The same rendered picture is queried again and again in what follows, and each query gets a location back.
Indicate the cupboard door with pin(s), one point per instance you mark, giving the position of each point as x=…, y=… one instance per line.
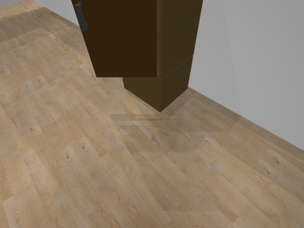
x=121, y=36

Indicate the handle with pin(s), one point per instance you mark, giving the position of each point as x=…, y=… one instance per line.
x=80, y=16

